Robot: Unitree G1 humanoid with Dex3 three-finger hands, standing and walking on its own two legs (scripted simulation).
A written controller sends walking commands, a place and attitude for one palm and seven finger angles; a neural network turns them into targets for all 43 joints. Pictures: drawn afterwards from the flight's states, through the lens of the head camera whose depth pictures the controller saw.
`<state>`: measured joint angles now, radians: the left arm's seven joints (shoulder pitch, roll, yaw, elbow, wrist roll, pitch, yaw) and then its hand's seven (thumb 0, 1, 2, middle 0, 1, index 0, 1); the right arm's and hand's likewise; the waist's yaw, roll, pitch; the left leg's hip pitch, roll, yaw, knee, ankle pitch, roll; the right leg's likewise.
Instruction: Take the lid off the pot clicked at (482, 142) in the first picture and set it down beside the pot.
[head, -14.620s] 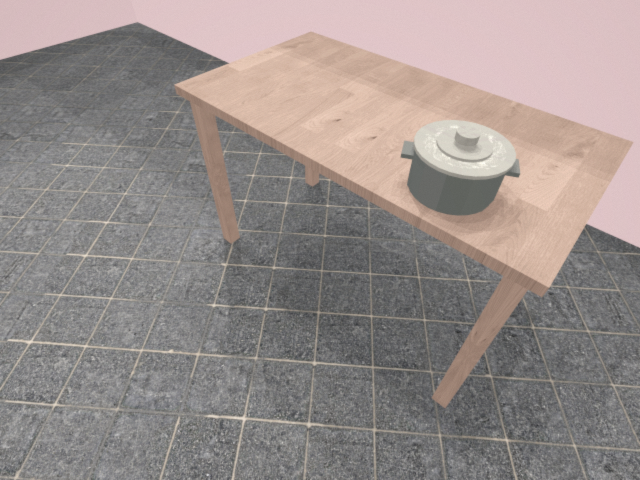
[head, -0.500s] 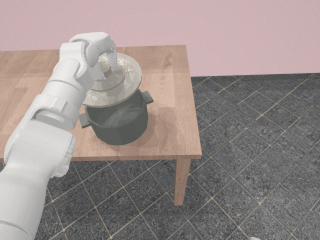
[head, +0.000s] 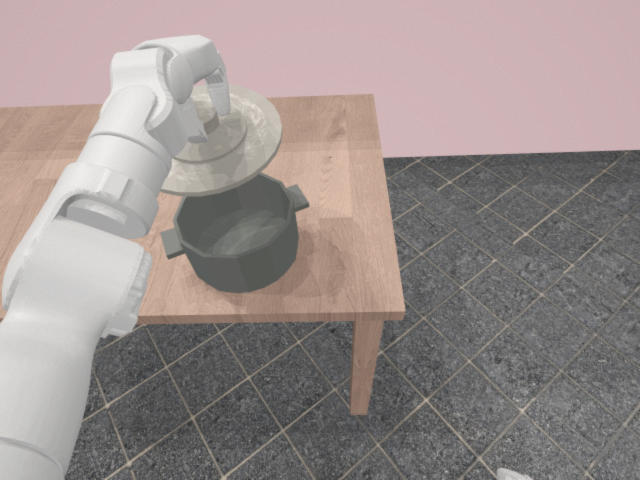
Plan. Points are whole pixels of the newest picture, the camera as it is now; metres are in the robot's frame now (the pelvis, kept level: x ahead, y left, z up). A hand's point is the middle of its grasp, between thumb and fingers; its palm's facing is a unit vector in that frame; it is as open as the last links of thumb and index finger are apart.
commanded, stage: lift the lid straight up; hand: left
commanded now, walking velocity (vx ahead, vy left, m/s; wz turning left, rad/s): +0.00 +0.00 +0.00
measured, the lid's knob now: (199, 118) +0.52 +0.13 +0.19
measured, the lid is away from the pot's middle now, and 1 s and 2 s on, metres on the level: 0.01 0.10 0.21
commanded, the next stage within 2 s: move the lid sideways beside the pot in 0.06 s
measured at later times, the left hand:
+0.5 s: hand (167, 113) +0.49 +0.16 +0.22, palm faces -0.28 -0.04 -0.96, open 7.5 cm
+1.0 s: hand (110, 125) +0.48 +0.22 +0.22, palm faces -0.29 -0.04 -0.96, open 7.5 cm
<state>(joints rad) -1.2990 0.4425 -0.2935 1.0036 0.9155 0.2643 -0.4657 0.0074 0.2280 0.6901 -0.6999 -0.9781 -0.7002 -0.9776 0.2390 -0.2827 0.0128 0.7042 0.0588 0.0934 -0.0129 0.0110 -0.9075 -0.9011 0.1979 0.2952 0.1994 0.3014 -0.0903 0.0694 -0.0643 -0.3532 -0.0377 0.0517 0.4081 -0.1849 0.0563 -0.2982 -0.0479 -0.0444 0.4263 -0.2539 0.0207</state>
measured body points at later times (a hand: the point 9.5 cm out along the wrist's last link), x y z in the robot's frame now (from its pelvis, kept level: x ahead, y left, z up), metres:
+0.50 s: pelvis +0.00 +0.00 +0.00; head +0.04 -0.03 +0.45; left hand +0.50 +0.16 +0.27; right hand +0.07 -0.27 -0.13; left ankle +0.01 +0.09 -0.74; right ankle -0.03 -0.13 -0.74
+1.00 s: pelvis +0.00 +0.00 +0.00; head +0.04 -0.01 +0.45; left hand +0.49 +0.22 +0.27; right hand +0.09 -0.27 -0.13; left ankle +0.01 +0.09 -0.74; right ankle -0.03 -0.13 -0.74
